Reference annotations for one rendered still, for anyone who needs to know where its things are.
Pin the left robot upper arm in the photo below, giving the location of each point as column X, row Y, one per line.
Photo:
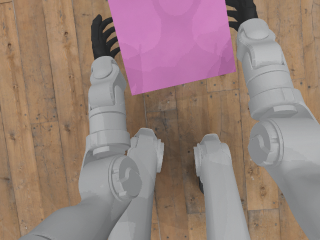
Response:
column 107, row 187

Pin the robot right forearm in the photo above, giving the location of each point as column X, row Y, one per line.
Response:
column 266, row 73

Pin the robot right foot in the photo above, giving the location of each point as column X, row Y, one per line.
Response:
column 201, row 186

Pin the robot left forearm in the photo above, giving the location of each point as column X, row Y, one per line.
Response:
column 108, row 134

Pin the right robot hand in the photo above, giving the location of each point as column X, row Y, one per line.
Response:
column 245, row 10

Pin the right robot thigh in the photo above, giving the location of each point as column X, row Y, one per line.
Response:
column 225, row 218

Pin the carton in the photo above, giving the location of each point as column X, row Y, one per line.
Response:
column 165, row 43

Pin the right robot upper arm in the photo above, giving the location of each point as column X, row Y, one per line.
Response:
column 289, row 149

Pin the left robot hand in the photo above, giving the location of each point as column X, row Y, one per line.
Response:
column 100, row 46

